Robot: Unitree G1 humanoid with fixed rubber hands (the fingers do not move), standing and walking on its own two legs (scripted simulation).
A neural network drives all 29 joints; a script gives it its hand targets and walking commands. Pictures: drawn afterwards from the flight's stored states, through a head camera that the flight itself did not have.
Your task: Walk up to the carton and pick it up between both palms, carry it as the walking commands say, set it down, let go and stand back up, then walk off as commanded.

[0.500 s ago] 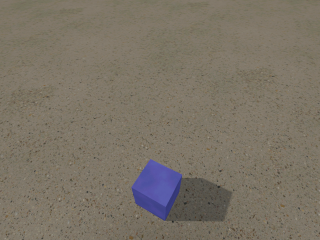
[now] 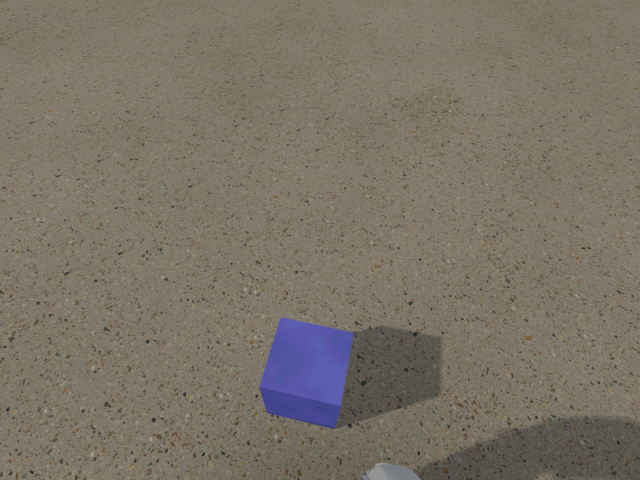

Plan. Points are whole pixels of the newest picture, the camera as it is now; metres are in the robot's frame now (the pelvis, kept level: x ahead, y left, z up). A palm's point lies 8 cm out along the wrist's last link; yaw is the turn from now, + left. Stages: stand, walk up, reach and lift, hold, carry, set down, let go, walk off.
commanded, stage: walk up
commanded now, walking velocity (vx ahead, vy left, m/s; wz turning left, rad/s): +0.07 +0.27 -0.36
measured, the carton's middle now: (308, 374) +0.47 +0.03 -0.65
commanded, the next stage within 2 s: stand in 1.38 s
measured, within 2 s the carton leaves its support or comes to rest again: neither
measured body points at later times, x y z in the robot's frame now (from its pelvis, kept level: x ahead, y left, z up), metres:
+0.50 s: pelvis +0.06 +0.10 -0.01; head +0.08 +0.10 +0.44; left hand +0.13 +0.35 -0.16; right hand +0.08 -0.17 -0.15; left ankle +0.08 +0.24 -0.74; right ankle +0.02 -0.03 -0.74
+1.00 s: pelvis +0.07 +0.05 +0.00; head +0.08 +0.03 +0.45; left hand +0.19 +0.28 -0.13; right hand +0.05 -0.20 -0.16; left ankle +0.07 +0.20 -0.71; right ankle +0.04 -0.05 -0.74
